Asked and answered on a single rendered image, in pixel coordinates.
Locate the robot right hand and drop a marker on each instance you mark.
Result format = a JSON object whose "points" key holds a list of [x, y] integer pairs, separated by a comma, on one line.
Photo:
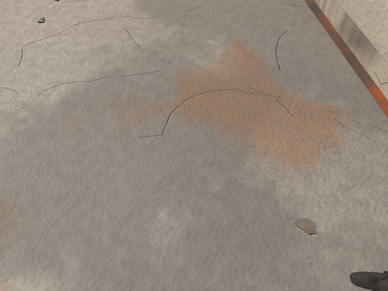
{"points": [[370, 280]]}

